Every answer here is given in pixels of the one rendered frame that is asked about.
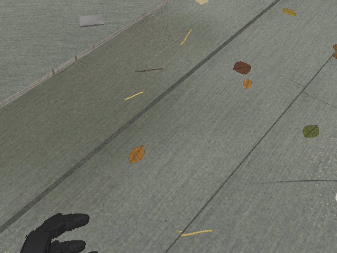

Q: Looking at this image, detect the robot left hand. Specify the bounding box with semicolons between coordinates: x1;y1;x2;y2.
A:
20;213;98;253

